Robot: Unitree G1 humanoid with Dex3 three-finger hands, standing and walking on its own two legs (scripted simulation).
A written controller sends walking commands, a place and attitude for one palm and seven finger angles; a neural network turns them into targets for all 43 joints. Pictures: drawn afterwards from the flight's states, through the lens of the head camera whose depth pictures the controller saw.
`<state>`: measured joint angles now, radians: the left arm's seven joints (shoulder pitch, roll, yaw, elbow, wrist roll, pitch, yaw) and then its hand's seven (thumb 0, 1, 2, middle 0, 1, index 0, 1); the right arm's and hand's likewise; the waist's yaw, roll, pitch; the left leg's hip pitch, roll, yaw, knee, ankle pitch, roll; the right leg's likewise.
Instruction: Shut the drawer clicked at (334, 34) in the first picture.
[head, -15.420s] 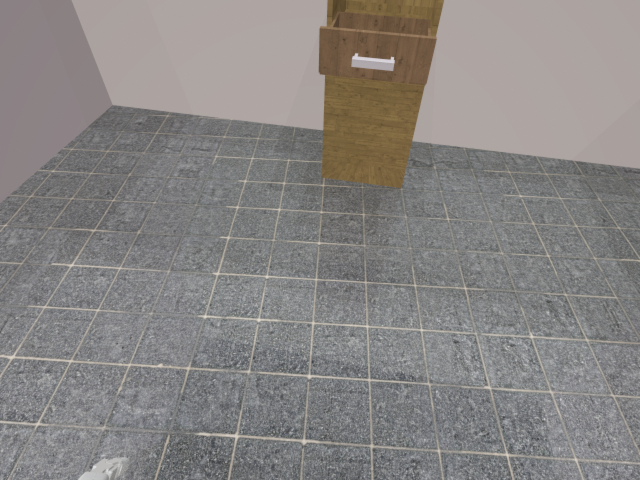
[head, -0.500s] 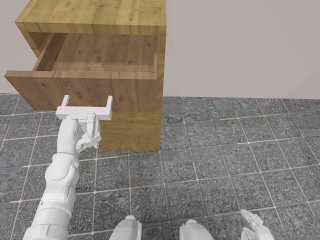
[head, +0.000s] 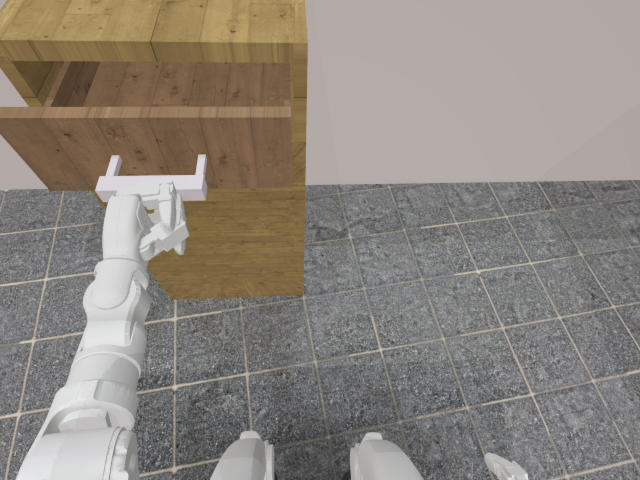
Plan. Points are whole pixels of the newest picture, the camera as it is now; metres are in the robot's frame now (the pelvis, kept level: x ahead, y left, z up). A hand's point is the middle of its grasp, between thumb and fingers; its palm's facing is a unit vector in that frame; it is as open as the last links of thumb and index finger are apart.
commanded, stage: push the drawer shut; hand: left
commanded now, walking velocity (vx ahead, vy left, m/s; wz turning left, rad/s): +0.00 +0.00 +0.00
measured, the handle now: (156, 175) +0.50 +0.21 +0.05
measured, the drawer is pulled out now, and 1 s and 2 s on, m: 0.10 0.00 0.00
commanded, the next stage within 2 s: pull the fist back off the drawer in 1.22 s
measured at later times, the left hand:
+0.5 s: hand (183, 187) +0.48 +0.18 +0.05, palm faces +0.03 -1.00 -0.03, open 3.2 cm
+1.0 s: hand (186, 159) +0.53 +0.18 +0.05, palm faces +0.05 -1.00 -0.04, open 3.2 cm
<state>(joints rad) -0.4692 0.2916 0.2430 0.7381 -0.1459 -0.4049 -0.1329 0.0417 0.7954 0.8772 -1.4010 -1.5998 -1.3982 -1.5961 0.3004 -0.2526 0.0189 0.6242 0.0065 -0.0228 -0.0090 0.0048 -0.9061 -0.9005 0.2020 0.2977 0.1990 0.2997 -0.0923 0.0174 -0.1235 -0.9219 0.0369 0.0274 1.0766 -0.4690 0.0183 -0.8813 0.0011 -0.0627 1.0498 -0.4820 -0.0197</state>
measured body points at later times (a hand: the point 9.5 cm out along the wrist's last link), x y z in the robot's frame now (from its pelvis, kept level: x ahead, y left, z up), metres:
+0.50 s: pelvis -0.01 +0.00 -0.01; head +0.11 +0.01 +0.42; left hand +0.47 +0.23 +0.05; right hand +0.04 -0.26 -0.13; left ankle +0.02 +0.11 -0.66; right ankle +0.01 -0.11 -0.66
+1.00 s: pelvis +0.00 +0.01 -0.02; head +0.14 +0.03 +0.41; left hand +0.52 +0.23 +0.05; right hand -0.02 -0.25 -0.13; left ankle +0.02 +0.11 -0.66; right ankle +0.01 -0.11 -0.66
